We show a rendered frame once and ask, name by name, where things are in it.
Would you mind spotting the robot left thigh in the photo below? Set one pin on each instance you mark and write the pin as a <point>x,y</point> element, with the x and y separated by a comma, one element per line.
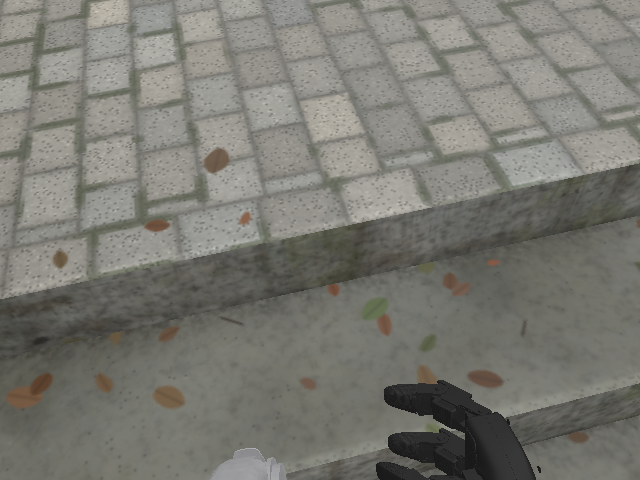
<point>249,468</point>

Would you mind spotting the left robot shin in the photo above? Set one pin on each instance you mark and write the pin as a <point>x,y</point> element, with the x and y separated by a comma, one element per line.
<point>247,452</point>

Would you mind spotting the right robot hand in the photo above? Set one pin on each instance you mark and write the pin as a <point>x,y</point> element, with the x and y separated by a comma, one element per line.
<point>490,451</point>

